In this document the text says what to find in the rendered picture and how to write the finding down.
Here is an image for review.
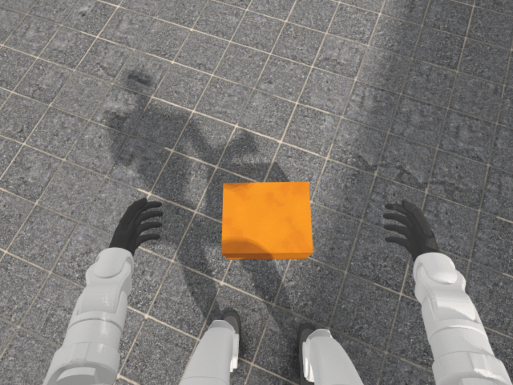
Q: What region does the robot left forearm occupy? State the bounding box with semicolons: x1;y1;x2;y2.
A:
42;247;134;385

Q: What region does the robot right hand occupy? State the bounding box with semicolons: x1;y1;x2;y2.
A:
383;201;441;262

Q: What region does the carton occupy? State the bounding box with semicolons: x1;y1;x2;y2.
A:
221;182;313;260

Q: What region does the right robot foot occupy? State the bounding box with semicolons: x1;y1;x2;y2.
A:
297;323;316;385

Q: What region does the robot right forearm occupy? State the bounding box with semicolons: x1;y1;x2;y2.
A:
413;253;512;385

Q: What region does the robot left shin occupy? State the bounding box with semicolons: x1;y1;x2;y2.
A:
205;320;234;333

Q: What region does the robot left hand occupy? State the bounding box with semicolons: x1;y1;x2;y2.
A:
108;197;164;256

